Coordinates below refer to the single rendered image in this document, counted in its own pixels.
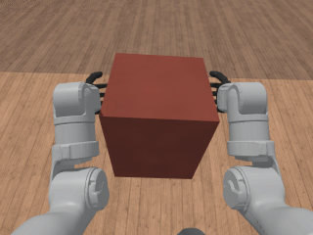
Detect robot right hand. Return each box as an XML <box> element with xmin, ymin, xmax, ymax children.
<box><xmin>209</xmin><ymin>70</ymin><xmax>231</xmax><ymax>114</ymax></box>

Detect left robot upper arm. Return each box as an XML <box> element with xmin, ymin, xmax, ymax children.
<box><xmin>11</xmin><ymin>166</ymin><xmax>110</xmax><ymax>235</ymax></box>

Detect robot left hand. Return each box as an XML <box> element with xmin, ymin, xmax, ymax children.
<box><xmin>85</xmin><ymin>71</ymin><xmax>108</xmax><ymax>115</ymax></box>

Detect robot right forearm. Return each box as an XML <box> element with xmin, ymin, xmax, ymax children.
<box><xmin>217</xmin><ymin>82</ymin><xmax>286</xmax><ymax>198</ymax></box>

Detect robot left forearm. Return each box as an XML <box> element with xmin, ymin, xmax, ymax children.
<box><xmin>48</xmin><ymin>81</ymin><xmax>102</xmax><ymax>207</ymax></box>

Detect right robot upper arm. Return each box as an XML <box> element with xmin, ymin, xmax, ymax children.
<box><xmin>223</xmin><ymin>164</ymin><xmax>313</xmax><ymax>235</ymax></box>

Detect carton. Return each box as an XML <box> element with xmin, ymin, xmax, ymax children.
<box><xmin>99</xmin><ymin>53</ymin><xmax>220</xmax><ymax>179</ymax></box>

